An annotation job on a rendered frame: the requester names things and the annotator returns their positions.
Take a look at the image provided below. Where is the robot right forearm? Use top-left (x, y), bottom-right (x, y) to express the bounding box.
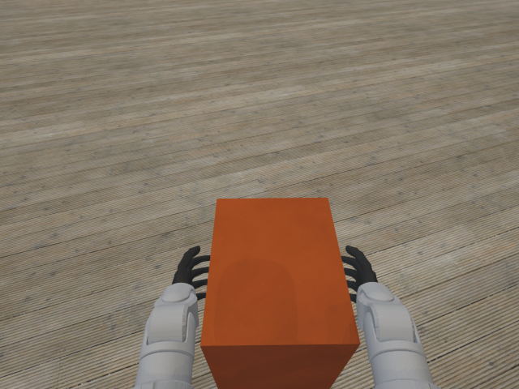
top-left (356, 282), bottom-right (441, 389)

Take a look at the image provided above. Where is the right robot hand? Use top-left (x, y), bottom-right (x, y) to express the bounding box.
top-left (341, 246), bottom-right (379, 303)

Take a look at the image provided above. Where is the carton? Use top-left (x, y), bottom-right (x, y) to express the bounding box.
top-left (200, 198), bottom-right (360, 389)

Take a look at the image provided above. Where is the left robot hand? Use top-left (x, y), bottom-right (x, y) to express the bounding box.
top-left (172, 246), bottom-right (211, 300)

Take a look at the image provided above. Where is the robot left forearm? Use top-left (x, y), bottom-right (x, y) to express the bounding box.
top-left (131, 283), bottom-right (199, 389)

